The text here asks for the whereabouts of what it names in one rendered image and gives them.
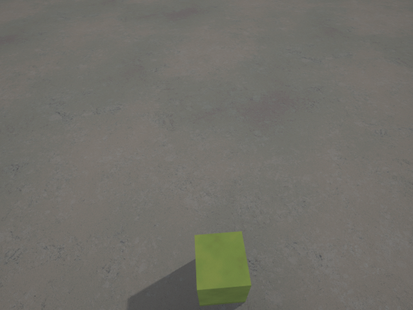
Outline carton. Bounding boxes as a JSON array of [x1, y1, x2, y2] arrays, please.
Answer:
[[194, 231, 251, 306]]

